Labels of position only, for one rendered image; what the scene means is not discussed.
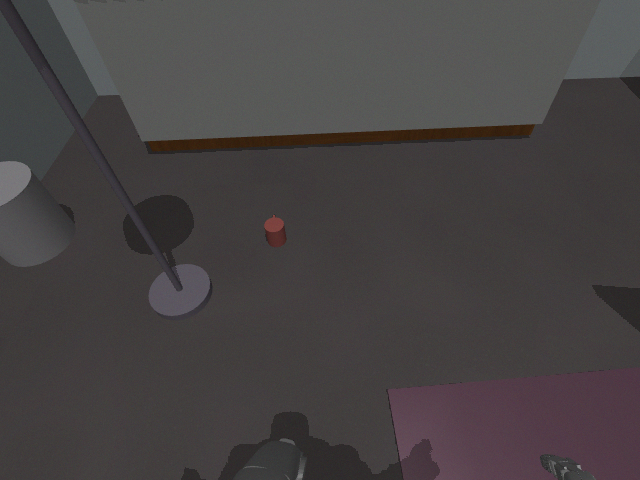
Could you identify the right robot hand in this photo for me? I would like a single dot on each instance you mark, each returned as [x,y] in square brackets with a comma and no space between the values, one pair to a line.
[564,469]

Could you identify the floor lamp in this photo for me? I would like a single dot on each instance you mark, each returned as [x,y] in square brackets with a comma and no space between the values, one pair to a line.
[181,291]

